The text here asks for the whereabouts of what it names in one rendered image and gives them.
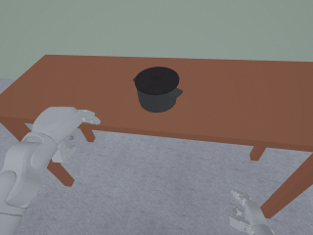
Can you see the right robot forearm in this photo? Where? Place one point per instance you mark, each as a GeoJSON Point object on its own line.
{"type": "Point", "coordinates": [261, 229]}

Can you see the right robot hand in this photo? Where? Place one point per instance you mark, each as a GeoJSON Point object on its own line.
{"type": "Point", "coordinates": [244, 219]}

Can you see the table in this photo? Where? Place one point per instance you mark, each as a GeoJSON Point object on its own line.
{"type": "Point", "coordinates": [264, 104]}

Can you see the lid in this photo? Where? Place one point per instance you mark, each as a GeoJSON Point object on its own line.
{"type": "Point", "coordinates": [146, 85]}

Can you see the knob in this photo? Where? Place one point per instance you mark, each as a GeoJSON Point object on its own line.
{"type": "Point", "coordinates": [156, 74]}

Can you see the left robot forearm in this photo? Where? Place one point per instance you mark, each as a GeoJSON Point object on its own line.
{"type": "Point", "coordinates": [20, 177]}

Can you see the pot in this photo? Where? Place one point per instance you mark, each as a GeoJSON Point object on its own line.
{"type": "Point", "coordinates": [158, 103]}

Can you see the left robot hand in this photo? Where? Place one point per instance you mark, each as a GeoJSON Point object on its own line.
{"type": "Point", "coordinates": [58, 123]}

